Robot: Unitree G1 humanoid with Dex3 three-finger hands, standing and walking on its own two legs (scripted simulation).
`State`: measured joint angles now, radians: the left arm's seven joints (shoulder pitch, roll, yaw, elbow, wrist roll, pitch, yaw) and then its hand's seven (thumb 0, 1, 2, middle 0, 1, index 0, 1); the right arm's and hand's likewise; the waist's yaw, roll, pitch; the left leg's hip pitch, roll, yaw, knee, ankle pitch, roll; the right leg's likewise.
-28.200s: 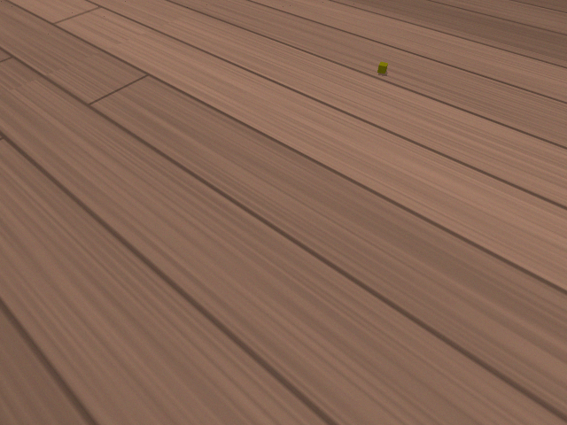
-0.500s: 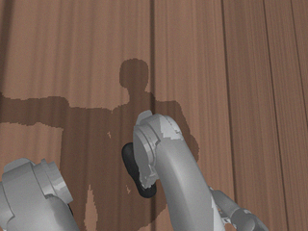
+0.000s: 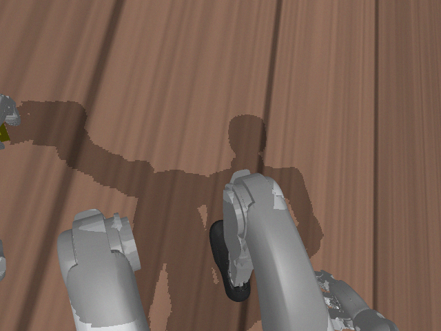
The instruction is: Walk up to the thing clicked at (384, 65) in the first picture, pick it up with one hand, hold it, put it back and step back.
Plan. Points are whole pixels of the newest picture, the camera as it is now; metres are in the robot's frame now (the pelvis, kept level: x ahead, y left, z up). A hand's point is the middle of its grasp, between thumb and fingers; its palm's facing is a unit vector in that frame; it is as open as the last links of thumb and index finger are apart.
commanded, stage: settle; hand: left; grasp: from above
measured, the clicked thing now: out of the picture +0.47 +0.34 -0.22
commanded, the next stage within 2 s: lift in 0.24 s
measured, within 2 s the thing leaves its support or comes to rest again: neither
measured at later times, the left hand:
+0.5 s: hand out of the picture +0.44 +0.31 -0.13, palm faces -0.47 -0.03 -0.88, open 5.6 cm
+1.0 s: hand out of the picture +0.38 +0.33 +0.00, palm faces -0.50 -0.07 -0.86, open 5.3 cm
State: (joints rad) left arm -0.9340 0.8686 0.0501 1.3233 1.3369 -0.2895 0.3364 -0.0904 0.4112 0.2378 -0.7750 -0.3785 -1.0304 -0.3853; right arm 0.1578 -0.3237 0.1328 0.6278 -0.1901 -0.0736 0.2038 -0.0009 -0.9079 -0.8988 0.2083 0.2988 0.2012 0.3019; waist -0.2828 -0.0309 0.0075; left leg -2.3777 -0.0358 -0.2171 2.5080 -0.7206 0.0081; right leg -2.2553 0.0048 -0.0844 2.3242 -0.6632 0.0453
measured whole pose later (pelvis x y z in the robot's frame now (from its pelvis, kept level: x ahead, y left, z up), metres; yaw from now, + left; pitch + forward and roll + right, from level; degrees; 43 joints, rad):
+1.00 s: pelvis -0.01 +0.00 +0.11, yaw +7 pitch +34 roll -9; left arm -0.67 0.71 -0.01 0.86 1.10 -0.31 -0.01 -0.12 0.46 0.17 -0.78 -0.36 -1.16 -0.39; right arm 0.16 -0.28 -0.01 0.62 -0.04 0.09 0.08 0.00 -0.91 -0.90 0.21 0.30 0.20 0.30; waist -0.14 0.04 -0.16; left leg -2.05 -0.02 -0.10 2.11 -0.66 0.02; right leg -1.98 -0.03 -0.01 2.00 -0.62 0.06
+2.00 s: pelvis +0.04 -0.01 +0.39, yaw +10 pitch +12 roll -2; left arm -0.30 0.48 -0.13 0.74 1.05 -0.21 0.07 -0.12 0.45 0.15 -0.84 -0.29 -1.14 -0.32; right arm 0.23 -0.24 -0.05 0.72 0.03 0.02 -0.05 0.01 -0.91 -0.90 0.21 0.30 0.20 0.30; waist -0.05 0.03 -0.10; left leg -0.79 0.04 -0.02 1.02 -0.44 -0.01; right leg -0.79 -0.01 0.01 0.97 -0.39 0.04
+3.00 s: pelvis +0.05 -0.01 +0.43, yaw +9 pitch +5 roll +0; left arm -0.21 0.48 -0.16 0.61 1.00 -0.23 -0.08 -0.13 0.46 0.14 -0.84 -0.29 -1.19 -0.31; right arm 0.19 -0.24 -0.04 0.69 0.04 0.07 -0.08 0.01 -0.91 -0.90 0.21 0.30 0.20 0.30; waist -0.02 0.04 -0.04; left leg -0.49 0.04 0.01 0.74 -0.34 -0.01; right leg -0.50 -0.02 0.03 0.71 -0.29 0.04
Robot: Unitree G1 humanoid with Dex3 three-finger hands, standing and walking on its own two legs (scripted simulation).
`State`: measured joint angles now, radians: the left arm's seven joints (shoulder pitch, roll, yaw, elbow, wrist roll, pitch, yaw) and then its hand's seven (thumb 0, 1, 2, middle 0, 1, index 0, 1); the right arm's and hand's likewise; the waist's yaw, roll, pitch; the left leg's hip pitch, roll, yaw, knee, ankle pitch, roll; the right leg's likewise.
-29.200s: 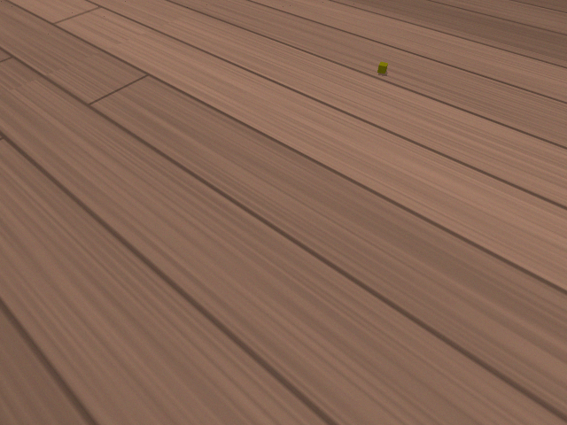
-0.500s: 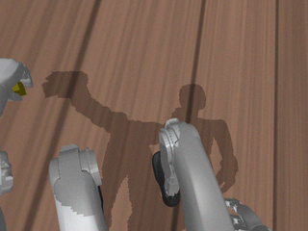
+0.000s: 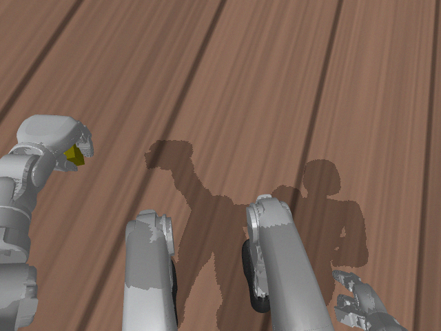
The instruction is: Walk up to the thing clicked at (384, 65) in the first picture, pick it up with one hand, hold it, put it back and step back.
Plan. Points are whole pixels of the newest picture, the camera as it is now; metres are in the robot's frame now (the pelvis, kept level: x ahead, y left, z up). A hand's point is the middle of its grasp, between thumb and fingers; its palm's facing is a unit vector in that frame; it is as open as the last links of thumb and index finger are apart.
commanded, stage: lift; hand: left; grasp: from above
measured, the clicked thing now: (63, 151) +0.45 +0.29 -0.14
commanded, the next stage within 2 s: hold in 1.06 s
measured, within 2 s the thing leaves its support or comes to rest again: neither
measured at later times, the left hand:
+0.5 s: hand (9, 158) +0.35 +0.24 +0.11, palm faces -0.48 -0.04 -0.87, open 5.6 cm
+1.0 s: hand out of the picture +0.36 +0.23 +0.21, palm faces -0.46 -0.04 -0.89, open 5.6 cm
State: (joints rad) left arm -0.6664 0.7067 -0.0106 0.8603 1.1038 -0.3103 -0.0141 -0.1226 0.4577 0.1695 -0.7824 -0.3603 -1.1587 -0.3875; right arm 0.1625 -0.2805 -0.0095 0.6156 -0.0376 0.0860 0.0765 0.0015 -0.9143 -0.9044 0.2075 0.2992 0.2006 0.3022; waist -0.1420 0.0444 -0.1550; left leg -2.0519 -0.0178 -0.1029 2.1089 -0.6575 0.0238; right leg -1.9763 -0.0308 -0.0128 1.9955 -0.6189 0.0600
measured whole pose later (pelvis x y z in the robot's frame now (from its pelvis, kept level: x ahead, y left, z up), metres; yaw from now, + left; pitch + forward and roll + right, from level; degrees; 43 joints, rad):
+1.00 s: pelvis +0.06 -0.02 +0.28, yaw +3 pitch +12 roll -2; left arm -0.30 0.48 -0.13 0.74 1.05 -0.21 0.07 -0.12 0.45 0.15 -0.84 -0.29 -1.14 -0.32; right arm 0.23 -0.24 -0.05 0.72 0.03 0.02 -0.05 0.01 -0.91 -0.90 0.21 0.30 0.20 0.30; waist -0.05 0.03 -0.10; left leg -0.79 0.04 -0.02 1.02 -0.44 -0.01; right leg -0.79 -0.01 0.01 0.97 -0.39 0.04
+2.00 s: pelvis +0.06 -0.02 +0.32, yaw +3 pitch +5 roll +0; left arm -0.21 0.48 -0.16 0.61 1.00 -0.23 -0.08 -0.13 0.46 0.14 -0.84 -0.29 -1.19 -0.31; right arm 0.19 -0.24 -0.04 0.69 0.04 0.07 -0.08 0.01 -0.91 -0.90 0.21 0.30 0.20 0.30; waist -0.02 0.04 -0.04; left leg -0.49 0.04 0.01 0.74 -0.34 -0.01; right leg -0.50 -0.02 0.03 0.71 -0.29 0.04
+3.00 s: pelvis +0.08 -0.02 +0.33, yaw +3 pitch +3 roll +0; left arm -0.22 0.48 -0.17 0.58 0.99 -0.23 -0.12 -0.10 0.46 0.20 -0.78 -0.34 -1.09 -0.37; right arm 0.16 -0.24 -0.03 0.70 0.05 0.05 -0.12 0.01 -0.91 -0.90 0.21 0.30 0.20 0.30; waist 0.00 0.04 -0.01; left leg -0.37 0.03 0.01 0.62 -0.30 -0.01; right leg -0.39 -0.03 0.03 0.60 -0.27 0.04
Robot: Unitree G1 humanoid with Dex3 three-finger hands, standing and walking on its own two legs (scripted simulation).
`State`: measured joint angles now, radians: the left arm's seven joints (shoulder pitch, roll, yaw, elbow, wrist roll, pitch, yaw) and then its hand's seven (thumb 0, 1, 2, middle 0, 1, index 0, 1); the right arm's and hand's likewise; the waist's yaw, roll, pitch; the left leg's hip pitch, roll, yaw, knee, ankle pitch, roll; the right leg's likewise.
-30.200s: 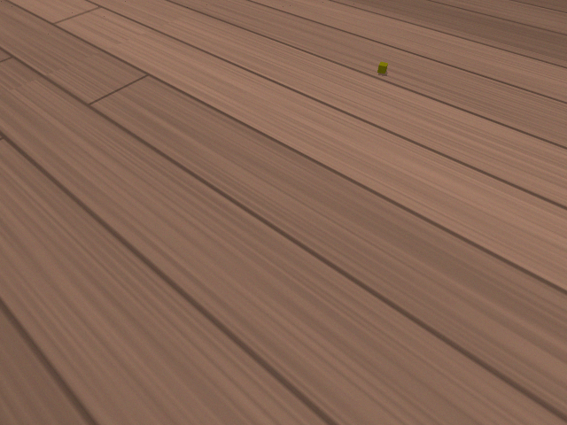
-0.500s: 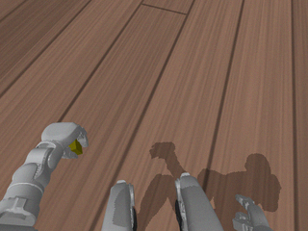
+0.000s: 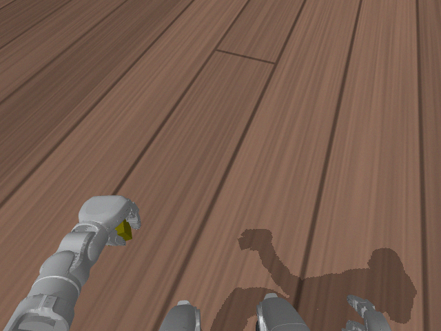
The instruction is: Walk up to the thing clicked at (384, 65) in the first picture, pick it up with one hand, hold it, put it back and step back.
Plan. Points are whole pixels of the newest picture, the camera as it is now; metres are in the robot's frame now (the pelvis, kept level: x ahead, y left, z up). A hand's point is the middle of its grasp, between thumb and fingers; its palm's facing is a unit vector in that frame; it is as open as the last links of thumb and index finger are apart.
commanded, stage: lift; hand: left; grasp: from above
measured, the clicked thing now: (115, 227) +0.34 +0.24 -0.10
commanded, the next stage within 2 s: hold in 0.06 s
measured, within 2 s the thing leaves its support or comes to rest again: neither
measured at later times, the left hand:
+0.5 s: hand (101, 220) +0.33 +0.24 -0.02, palm faces -0.49 +0.00 -0.87, open 5.5 cm
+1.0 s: hand (106, 231) +0.30 +0.22 +0.00, palm faces -0.49 +0.00 -0.87, open 5.3 cm
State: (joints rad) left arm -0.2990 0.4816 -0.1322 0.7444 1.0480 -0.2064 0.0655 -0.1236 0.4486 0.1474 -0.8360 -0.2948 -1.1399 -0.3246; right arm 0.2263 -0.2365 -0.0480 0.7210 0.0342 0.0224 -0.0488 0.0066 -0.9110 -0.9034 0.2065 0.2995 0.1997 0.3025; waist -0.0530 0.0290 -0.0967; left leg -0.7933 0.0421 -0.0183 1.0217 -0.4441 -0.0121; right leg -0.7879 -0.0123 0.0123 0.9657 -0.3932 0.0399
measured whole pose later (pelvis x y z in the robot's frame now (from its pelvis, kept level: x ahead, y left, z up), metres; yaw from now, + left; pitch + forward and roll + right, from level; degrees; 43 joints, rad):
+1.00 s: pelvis +0.00 +0.00 +0.04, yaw -1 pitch +5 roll +0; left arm -0.21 0.48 -0.16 0.61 1.00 -0.23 -0.08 -0.13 0.46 0.14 -0.84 -0.29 -1.19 -0.31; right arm 0.19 -0.24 -0.04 0.69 0.04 0.07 -0.08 0.01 -0.91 -0.90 0.21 0.30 0.20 0.30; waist -0.02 0.04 -0.04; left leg -0.49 0.04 0.01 0.74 -0.34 -0.01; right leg -0.50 -0.02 0.03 0.71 -0.29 0.04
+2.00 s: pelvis +0.02 +0.00 +0.05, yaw +0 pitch +3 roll +0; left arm -0.22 0.48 -0.17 0.58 0.99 -0.23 -0.12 -0.10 0.46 0.20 -0.78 -0.34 -1.09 -0.37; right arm 0.16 -0.24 -0.03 0.70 0.05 0.05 -0.12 0.01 -0.91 -0.90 0.21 0.30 0.20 0.30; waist 0.00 0.04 -0.01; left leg -0.37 0.03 0.01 0.62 -0.30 -0.01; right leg -0.39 -0.03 0.03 0.60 -0.27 0.04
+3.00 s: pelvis -0.04 +0.01 -0.16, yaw -1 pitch +31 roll -4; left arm -0.73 0.53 -0.07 1.18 1.27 -0.23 0.31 -0.06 0.42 0.25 -0.79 -0.35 -0.97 -0.36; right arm 0.23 -0.24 -0.07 0.75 -0.05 0.05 -0.02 0.00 -0.92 -0.90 0.21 0.30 0.20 0.30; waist -0.16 0.04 -0.17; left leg -1.63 0.02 -0.05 1.68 -0.60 0.00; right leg -1.60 -0.01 0.02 1.60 -0.54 0.06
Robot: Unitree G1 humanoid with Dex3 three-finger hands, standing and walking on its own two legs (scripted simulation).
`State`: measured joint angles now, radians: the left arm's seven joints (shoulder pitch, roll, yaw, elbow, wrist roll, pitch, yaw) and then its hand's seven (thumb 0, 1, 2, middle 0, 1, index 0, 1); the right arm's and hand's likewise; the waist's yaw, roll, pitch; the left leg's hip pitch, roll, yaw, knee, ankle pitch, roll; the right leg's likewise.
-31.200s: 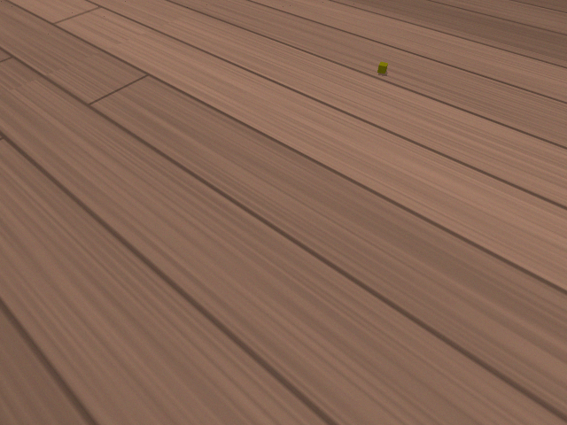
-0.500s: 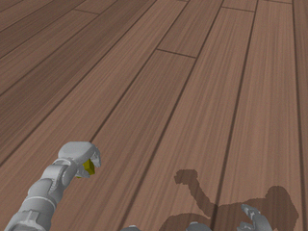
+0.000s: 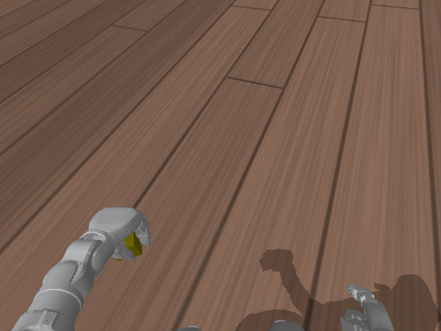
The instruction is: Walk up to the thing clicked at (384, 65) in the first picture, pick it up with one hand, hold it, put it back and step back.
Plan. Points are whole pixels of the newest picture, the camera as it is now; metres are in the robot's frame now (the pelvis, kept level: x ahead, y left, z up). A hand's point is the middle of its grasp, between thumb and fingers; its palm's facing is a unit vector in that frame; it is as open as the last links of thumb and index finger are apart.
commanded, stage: hold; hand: left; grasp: from above
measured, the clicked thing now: (125, 242) +0.31 +0.23 -0.07
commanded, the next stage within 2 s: crouch in 1.06 s
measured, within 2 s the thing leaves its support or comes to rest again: neither
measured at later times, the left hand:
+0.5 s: hand (120, 241) +0.29 +0.22 -0.02, palm faces -0.47 -0.01 -0.88, open 5.5 cm
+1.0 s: hand (120, 234) +0.30 +0.22 -0.02, palm faces -0.49 -0.01 -0.87, open 5.7 cm
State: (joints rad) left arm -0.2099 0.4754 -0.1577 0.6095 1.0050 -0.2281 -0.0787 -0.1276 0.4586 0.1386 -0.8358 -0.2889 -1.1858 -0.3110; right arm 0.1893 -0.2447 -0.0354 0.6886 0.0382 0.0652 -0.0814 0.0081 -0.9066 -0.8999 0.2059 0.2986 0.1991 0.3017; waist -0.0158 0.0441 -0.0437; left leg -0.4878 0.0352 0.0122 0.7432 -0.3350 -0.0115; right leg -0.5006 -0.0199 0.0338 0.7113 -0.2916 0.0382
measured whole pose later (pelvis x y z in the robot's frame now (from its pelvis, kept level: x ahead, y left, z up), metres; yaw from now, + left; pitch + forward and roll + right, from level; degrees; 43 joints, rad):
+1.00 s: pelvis +0.01 +0.00 +0.01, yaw +0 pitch +3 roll +0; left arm -0.22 0.48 -0.17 0.58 0.99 -0.23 -0.12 -0.10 0.46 0.20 -0.78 -0.34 -1.09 -0.37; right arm 0.16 -0.24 -0.03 0.70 0.05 0.05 -0.12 0.01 -0.91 -0.90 0.21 0.30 0.20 0.30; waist 0.00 0.04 -0.01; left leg -0.37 0.03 0.01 0.62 -0.30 -0.01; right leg -0.39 -0.03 0.03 0.60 -0.27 0.04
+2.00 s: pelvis -0.05 +0.01 -0.20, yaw +0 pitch +31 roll -4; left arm -0.73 0.53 -0.07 1.18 1.27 -0.23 0.31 -0.06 0.42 0.25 -0.79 -0.35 -0.97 -0.36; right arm 0.23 -0.24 -0.07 0.75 -0.05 0.05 -0.02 0.00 -0.92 -0.90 0.21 0.30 0.20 0.30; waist -0.16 0.04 -0.17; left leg -1.63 0.02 -0.05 1.68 -0.60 0.00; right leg -1.60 -0.01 0.02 1.60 -0.54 0.06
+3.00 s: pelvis -0.06 +0.01 -0.38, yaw -4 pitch +36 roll -8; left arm -0.96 0.73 0.06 1.39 1.39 -0.34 0.36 -0.04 0.40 0.31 -0.77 -0.36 -1.00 -0.41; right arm 0.19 -0.25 0.01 0.74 -0.14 0.00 0.13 0.00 -0.93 -0.91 0.21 0.30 0.20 0.30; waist -0.25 -0.01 -0.07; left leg -2.24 -0.02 -0.13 2.31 -0.70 -0.01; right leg -2.19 0.00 -0.01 2.20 -0.65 0.07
